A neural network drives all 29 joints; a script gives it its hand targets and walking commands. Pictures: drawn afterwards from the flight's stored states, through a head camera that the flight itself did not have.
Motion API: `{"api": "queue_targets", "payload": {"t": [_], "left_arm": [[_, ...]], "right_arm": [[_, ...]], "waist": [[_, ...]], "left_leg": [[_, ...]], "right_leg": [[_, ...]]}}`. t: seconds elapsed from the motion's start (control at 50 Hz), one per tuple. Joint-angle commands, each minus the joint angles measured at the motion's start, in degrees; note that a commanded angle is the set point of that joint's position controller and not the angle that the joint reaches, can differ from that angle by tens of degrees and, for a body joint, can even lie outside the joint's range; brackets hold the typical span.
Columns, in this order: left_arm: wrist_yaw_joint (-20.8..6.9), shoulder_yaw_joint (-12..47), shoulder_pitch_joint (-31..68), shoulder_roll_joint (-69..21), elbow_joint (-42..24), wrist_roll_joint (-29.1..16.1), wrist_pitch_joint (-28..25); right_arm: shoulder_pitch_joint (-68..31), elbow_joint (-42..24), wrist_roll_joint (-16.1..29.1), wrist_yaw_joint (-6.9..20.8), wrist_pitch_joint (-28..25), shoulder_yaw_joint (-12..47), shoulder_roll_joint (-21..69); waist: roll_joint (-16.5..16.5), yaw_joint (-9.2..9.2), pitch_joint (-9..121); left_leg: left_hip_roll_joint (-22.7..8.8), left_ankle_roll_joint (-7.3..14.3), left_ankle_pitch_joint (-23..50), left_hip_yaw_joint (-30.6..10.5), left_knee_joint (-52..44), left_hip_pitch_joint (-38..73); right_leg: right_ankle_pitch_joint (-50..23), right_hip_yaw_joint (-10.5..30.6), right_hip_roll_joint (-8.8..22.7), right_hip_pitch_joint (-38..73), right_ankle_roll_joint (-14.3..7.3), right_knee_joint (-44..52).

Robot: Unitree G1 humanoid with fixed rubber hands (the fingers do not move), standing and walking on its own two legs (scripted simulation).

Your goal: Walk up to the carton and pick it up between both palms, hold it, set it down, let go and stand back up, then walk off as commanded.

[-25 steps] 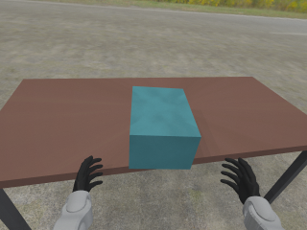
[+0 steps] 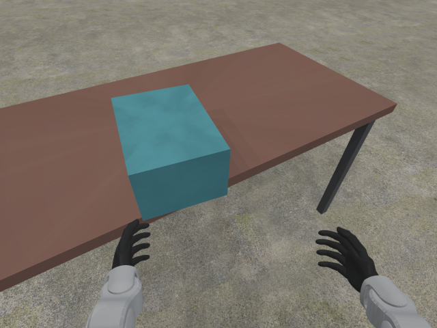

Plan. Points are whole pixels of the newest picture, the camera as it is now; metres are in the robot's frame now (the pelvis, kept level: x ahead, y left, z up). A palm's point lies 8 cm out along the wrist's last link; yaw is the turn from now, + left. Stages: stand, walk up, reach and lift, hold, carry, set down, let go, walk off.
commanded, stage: set down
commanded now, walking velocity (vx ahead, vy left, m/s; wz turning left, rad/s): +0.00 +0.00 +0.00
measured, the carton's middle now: (168, 145) +0.55 +0.15 +0.02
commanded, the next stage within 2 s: let go in 0.56 s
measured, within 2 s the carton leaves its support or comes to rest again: neither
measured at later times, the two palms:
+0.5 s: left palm (108, 258) +0.26 +0.22 +0.01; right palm (354, 291) +0.19 -0.20 +0.02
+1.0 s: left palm (104, 270) +0.26 +0.24 -0.04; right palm (335, 293) +0.20 -0.18 -0.01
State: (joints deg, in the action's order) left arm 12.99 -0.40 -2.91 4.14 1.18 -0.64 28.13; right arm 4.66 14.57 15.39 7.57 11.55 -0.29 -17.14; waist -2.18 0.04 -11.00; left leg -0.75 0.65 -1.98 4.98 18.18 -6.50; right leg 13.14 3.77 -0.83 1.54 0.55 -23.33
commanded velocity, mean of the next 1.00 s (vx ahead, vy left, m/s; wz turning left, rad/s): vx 0.00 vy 0.00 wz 0.00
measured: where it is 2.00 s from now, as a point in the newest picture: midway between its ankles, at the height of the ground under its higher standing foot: outside the picture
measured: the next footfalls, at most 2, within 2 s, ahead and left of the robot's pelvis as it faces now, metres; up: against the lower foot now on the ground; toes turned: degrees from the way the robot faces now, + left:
none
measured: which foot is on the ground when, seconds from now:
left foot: down 0.00-1.00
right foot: down 0.00-1.00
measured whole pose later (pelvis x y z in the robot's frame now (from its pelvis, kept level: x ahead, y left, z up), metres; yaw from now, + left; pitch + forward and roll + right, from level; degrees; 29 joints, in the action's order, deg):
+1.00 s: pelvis +0.03 +0.11 +0.00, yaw -10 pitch -4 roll -4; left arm 14.2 4.3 -13.4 4.0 5.4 -2.8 18.3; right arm 4.1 30.9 15.9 14.1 -4.4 -1.9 -19.3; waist -1.0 -0.1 -5.2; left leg 2.6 0.2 -10.2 6.1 27.5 -15.2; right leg 10.0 3.8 2.2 -8.7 -4.0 -24.0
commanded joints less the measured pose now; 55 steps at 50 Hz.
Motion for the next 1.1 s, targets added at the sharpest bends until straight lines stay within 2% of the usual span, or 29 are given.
{"api": "queue_targets", "payload": {"t": [0.0, 0.04, 0.12, 0.18, 0.22, 0.3, 0.34, 0.38, 0.42, 0.44, 0.46, 0.5, 0.56, 0.58, 0.6, 0.64, 0.66, 0.68, 0.7, 0.72, 0.74, 0.78, 0.82, 0.86, 0.92, 0.94, 0.98, 1.04, 1.08], "left_arm": [[0.17, -3.02, 7.86, 6.62, -26.55, -5.85, -10.81], [-1.08, -4.29, 8.59, 7.13, -23.16, -6.44, -11.33], [-1.01, -6.94, 8.83, 7.07, -16.74, -3.62, -8.91], [-1.49, -9.13, 9.34, 7.96, -15.01, -1.05, -6.3], [-0.91, -8.91, 9.6, 7.39, -15.19, -0.25, -4.61], [-1.08, -6.17, 8.47, 4.84, -13.57, 1.47, -3.14], [-0.04, -4.85, 9.19, 3.93, -13.62, 2.12, -3.65], [0.36, -2.57, 8.91, 3.09, -13.35, 1.27, -4.18], [2.41, 0.53, 7.34, 1.04, -17.17, -0.06, -6.1], [3.87, 3.41, 7.17, -1.99, -14.45, -0.04, -5.98], [3.99, 6.87, 9.07, -5.06, -3.54, 0.9, -2.92], [0.93, 9.84, 4.68, -8.14, 1.28, 4.17, 0.2], [0.18, 11.82, 4.86, -7.31, -0.18, 3.85, 0.3], [0.08, 10.97, 4.12, -4.72, -2.87, 3.12, -1.2], [0.05, 9.01, 4.68, -1.51, -8.57, 2.32, -3.78], [0.86, 8.04, 1.6, 1.02, -15.7, 0.04, -7.74], [1.71, 8.21, 0.95, 1.74, -17.3, -0.69, -9.38], [2.43, 9.72, -1.02, 0.01, -14.61, -0.67, -9.55], [2.39, 9.43, -0.93, -0.07, -12.36, -0.8, -10.77], [2.9, 9.25, -0.92, -0.21, -14.88, -1.63, -12.22], [2.99, 10.31, 1.35, -0.84, -12.55, -2.24, -12.36], [2.56, 9.98, -0.44, -1.0, -10.05, -3.52, -13.81], [3.01, 8.95, -2.56, -0.64, -16.04, -4.38, -15.63], [2.84, 9.28, -3.29, -0.95, -12.83, -4.56, -15.44], [2.59, 8.88, -3.59, -2.79, -8.14, -2.02, -12.61], [1.68, 8.61, -3.72, -3.75, -1.98, -0.59, -11.01], [1.25, 8.01, -3.41, -3.24, -6.19, -0.62, -10.66], [-0.32, 7.63, -3.33, -3.55, 0.44, 0.83, -8.3], [-0.29, 7.05, -1.7, -4.06, -1.32, 1.58, -7.95]], "right_arm": [[-7.8, -33.3, 4.2, -4.1, -9.33, -2.3, -14.01], [-5.62, -32.71, 3.49, -5.48, -8.24, -0.55, -11.04], [-4.67, -26.5, 4.52, -6.31, -2.72, 1.79, -10.88], [-3.68, -22.53, 7.22, -6.54, 0.45, 2.25, -11.89], [-5.65, -20.74, 8.62, -6.14, 1.5, 1.74, -14.27], [-5.83, -15.56, 9.18, -4.25, 1.57, 0.89, -17.03], [-8.09, -13.41, 8.96, -2.71, 0.71, -0.52, -19.16], [-8.84, -12.59, 8.55, -1.75, -0.43, -2.23, -19.92], [-11.49, -14.61, 7.9, 0.37, -2.73, -5.11, -21.53], [-14.46, -10.26, 6.15, 2.13, -2.7, -6.97, -22.18], [-18.94, -1.67, 1.75, 3.54, -0.64, -8.41, -22.16], [-16.04, 7.55, -1.26, 4.41, 0.25, -7.17, -22.97], [-19.23, 11.63, -3.52, 7.24, -2.74, -10.47, -25.91], [-17.6, 11.47, -4.41, 7.31, -3.71, -10.18, -24.97], [-16.36, 8.43, -4.9, 7.46, -5.59, -10.08, -24.36], [-14.78, 3.57, -3.77, 7.72, -9.39, -9.96, -23.91], [-14.7, 0.84, -2.29, 7.74, -11.61, -10.39, -24.26], [-13.48, 2.84, -1.99, 7.88, -13.18, -11.99, -26.79], [-13.22, 1.76, -2.21, 7.54, -14.61, -12.51, -25.92], [-11.97, 0.33, -1.4, 7.18, -16.31, -12.26, -25.06], [-14.94, 0.62, -1.54, 7.12, -17.84, -14.02, -26.88], [-12.69, 4.03, -2.65, 6.48, -18.73, -14.09, -25.2], [-10.11, 0.79, -1.25, 6.39, -20.88, -13.64, -24.13], [-10.5, 4.8, -1.46, 6.32, -20.59, -13.06, -23.62], [-12.05, 11.61, -2.01, 7.26, -18.0, -11.7, -23.93], [-12.0, 16.53, -2.67, 7.34, -16.53, -10.81, -23.25], [-10.78, 13.29, -1.82, 7.31, -15.89, -10.44, -23.14], [-11.08, 17.0, -2.85, 7.41, -13.1, -8.81, -22.93], [-10.66, 15.1, -2.69, 7.58, -12.46, -8.92, -23.15]], "waist": [[-9.26, -7.54, 23.24], [-10.33, -7.7, 16.93], [-6.79, -8.43, 6.95], [-9.75, -8.17, 4.49], [-9.26, -8.86, 4.09], [-7.54, -6.77, 3.32], [-5.93, -7.08, 5.33], [-4.6, -6.11, 6.3], [-2.03, -6.53, 9.26], [2.91, -6.2, 7.62], [10.44, -4.82, 0.02], [8.12, -0.71, -2.96], [7.38, -0.84, 0.9], [9.2, -3.06, -0.37], [8.4, -7.99, 1.84], [5.74, -12.91, 7.44], [6.11, -12.59, 12.11], [6.73, -6.98, 16.17], [5.34, -5.0, 18.25], [4.66, -4.8, 23.39], [1.02, -2.35, 29.65], [0.07, -2.41, 27.48], [0.14, -3.63, 31.39], [-0.55, -3.59, 28.4], [2.17, -4.11, 20.12], [1.81, -3.7, 16.48], [1.68, -3.89, 15.5], [-0.59, -3.47, 10.81], [0.89, -3.68, 10.68]], "left_leg": [[-0.73, -1.87, -8.6, -7.28, 3.58, 27.16], [1.42, -0.88, -5.4, -4.61, 7.15, 28.07], [2.85, -1.56, -4.15, -4.36, 9.03, 32.18], [4.99, -3.37, -0.26, -6.1, 16.05, 45.42], [5.32, -5.23, 0.36, -7.98, 19.09, 53.24], [4.24, -7.3, -2.33, -12.26, 20.59, 56.94], [3.52, -8.68, -4.71, -14.48, 21.13, 57.76], [2.14, -9.47, -9.17, -15.7, 19.42, 54.31], [-0.67, -10.37, -15.07, -16.95, 13.52, 42.66], [-4.34, -10.83, -23.74, -18.13, 6.25, 30.93], [-9.95, -10.76, -39.76, -18.48, -8.24, 9.99], [-14.25, -9.32, -51.99, -25.14, -16.19, -3.11], [-14.8, -11.24, -44.22, -26.71, -14.7, -1.99], [-12.83, -13.0, -40.14, -26.32, -11.48, -5.65], [-11.16, -13.96, -35.17, -26.51, -8.95, -7.06], [-9.17, -12.81, -28.98, -24.72, -5.18, -3.85], [-9.29, -12.49, -27.26, -24.43, -4.37, -1.56], [-10.62, -11.29, -25.49, -24.38, -4.27, -0.14], [-10.56, -9.69, -25.78, -23.8, -4.16, 0.61], [-10.85, -7.99, -23.92, -24.13, -4.1, 2.14], [-11.85, -5.84, -27.23, -23.19, -5.05, 5.81], [-13.1, -5.2, -31.54, -24.57, -6.61, 2.59], [-13.26, -4.65, -27.03, -23.76, -6.86, 2.98], [-14.14, -4.59, -29.32, -24.17, -7.84, 1.52], [-15.44, -5.9, -32.38, -25.68, -11.41, -1.55], [-15.04, -6.15, -33.98, -25.42, -11.8, -1.57], [-13.46, -6.34, -32.08, -23.67, -11.28, -1.42], [-13.76, -5.72, -33.3, -24.1, -12.31, -1.1], [-13.06, -5.84, -33.65, -23.45, -11.81, -0.39]], "right_leg": [[8.85, 1.64, 6.1, -31.9, -5.9, 11.94], [15.92, 2.92, 7.7, -38.85, -7.35, 13.84], [22.93, 3.82, 9.85, -44.69, -9.49, 15.64], [31.89, 5.9, 14.91, -57.9, -13.47, 19.72], [33.95, 5.11, 16.4, -65.87, -16.01, 20.75], [32.0, 4.84, 17.38, -69.07, -16.86, 19.1], [31.55, 4.01, 17.37, -69.41, -17.38, 17.41], [29.08, 3.11, 15.86, -65.44, -16.48, 15.56], [22.38, 0.54, 11.5, -52.74, -13.99, 10.89], [17.43, -1.07, 7.64, -40.88, -11.45, 7.47], [10.47, -3.35, 0.59, -21.24, -6.27, 2.89], [-2.53, -0.94, 0.16, -5.16, -3.44, 0.62], [-3.44, -0.67, 0.69, -8.48, -4.08, 2.25], [-2.27, 0.38, 1.37, -7.59, -5.24, 0.14], [-1.75, 1.46, 2.0, -6.99, -6.8, -0.78], [-2.1, 2.32, 2.0, -10.85, -8.3, -0.07], [-3.04, 1.51, 0.67, -12.28, -8.38, -1.58], [-6.22, -0.39, -0.49, -10.77, -6.44, -4.31], [-7.22, -0.24, -0.4, -11.5, -5.92, -4.23], [-10.35, 0.01, -0.3, -10.31, -5.48, -4.64], [-10.83, -2.06, -1.21, -11.53, -3.68, -4.13], [-9.29, -1.61, -1.16, -12.72, -3.12, -5.22], [-12.12, -2.09, -1.31, -11.54, -2.45, -5.27], [-9.32, -1.76, -1.01, -12.92, -2.44, -4.22], [-7.09, -1.71, -0.82, -11.94, -2.66, -2.8], [-5.91, -1.3, -0.35, -12.5, -2.68, -1.7], [-7.45, -1.34, -0.17, -11.56, -3.0, -1.42], [-6.6, -0.44, 0.77, -10.87, -3.18, 0.51], [-5.87, -0.82, 0.69, -11.48, -3.39, 0.28]]}}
